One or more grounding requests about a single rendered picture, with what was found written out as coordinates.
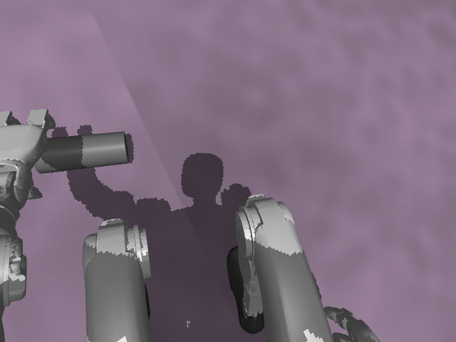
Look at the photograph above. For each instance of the bottle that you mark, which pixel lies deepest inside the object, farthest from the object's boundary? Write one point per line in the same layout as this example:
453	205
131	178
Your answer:
83	151

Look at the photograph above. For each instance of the right robot hand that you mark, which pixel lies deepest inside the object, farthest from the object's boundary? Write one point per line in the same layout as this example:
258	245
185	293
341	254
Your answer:
358	330

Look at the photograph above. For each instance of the right robot foot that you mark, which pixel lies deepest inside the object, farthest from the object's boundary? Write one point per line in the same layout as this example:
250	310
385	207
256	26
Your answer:
250	324

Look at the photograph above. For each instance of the left robot hand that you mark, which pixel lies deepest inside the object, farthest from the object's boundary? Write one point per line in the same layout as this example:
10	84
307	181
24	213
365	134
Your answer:
25	143

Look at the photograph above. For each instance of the left robot arm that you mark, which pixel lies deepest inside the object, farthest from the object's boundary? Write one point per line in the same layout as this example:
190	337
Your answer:
15	182

